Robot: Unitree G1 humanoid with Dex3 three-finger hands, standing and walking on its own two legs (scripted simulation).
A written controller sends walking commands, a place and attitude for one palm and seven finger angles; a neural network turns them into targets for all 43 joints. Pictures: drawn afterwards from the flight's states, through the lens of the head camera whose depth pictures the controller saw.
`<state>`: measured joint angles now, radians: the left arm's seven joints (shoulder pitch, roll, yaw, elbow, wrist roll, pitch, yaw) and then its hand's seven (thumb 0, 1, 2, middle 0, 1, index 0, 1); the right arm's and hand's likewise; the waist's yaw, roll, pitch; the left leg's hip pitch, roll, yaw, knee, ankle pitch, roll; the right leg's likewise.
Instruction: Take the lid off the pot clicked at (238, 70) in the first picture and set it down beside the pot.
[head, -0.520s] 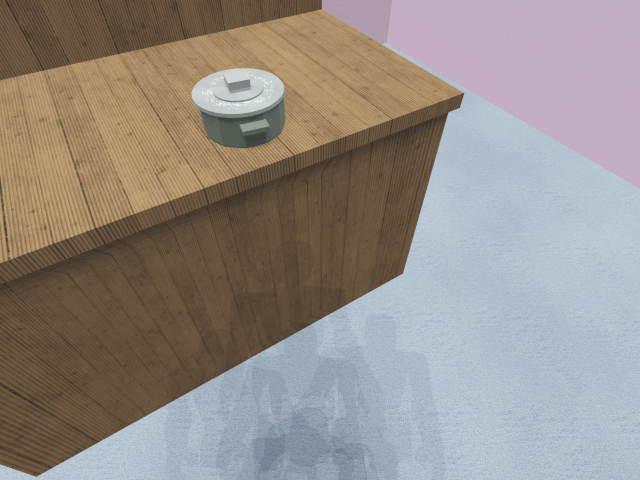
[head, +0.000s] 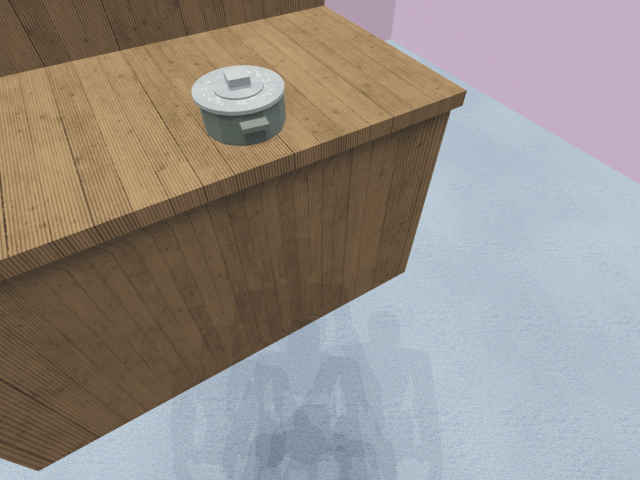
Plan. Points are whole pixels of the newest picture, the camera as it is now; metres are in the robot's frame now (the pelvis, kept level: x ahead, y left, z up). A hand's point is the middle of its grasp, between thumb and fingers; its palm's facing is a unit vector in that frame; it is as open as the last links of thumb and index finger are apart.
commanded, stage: look at it before walking up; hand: left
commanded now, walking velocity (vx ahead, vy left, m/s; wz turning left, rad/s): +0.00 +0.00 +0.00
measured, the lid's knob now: (236, 77) +0.79 +0.21 +0.10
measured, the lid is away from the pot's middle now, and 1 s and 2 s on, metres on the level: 0.00 0.00 0.00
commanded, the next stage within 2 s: walk to a spot facing it in 0.12 s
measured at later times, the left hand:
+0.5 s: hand out of the picture +0.02 +0.18 -0.18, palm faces -0.04 -0.97 -0.22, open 7.4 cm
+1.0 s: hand out of the picture +0.09 +0.11 -0.15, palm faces -0.26 -0.92 -0.29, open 7.4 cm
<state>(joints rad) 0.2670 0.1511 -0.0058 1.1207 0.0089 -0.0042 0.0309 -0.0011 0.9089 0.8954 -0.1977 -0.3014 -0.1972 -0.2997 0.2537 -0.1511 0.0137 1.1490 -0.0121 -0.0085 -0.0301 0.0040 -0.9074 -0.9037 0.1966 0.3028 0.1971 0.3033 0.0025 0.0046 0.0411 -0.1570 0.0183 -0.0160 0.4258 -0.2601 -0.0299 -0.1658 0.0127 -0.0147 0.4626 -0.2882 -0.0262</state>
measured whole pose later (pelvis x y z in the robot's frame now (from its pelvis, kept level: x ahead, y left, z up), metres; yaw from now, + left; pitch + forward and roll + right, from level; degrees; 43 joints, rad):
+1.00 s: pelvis +0.00 -0.07 +0.00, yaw -22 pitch +2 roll +3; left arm 0.30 0.17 0.05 0.92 0.00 0.02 0.02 0.00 0.90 0.90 -0.20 -0.30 -0.20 -0.30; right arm 0.05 -0.24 -0.05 0.90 -0.01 0.07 -0.03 0.01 -0.91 -0.90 0.20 0.30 0.20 0.30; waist 0.05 0.02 0.10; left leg -0.51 0.03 -0.06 1.09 -0.34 -0.08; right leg -0.20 0.16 0.16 0.42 -0.22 -0.14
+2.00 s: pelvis +0.21 -0.15 -0.03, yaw -57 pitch +1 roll -1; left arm 0.05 0.24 0.04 0.83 0.01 -0.01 -0.03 0.00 0.91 0.90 -0.19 -0.30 -0.19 -0.30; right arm 0.41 -0.22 -0.03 0.97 0.01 0.00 -0.03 0.01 -0.90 -0.90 0.20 0.30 0.20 0.30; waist -0.05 -0.01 0.17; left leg -0.20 0.08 0.11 1.12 -0.54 -0.03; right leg -0.48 0.04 -0.12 0.66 -0.20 -0.10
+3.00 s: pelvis +0.27 -0.21 -0.01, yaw -93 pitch +1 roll +1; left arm 0.18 0.20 0.06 0.88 0.01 0.01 0.00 0.00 0.91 0.90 -0.20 -0.30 -0.20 -0.30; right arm 0.23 -0.24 -0.07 0.95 -0.02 0.06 -0.01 0.01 -0.91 -0.90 0.20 0.30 0.20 0.30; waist -0.02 0.03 0.09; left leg -0.48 0.14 0.07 1.13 -0.42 -0.09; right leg -0.26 0.02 -0.03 0.54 -0.29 -0.06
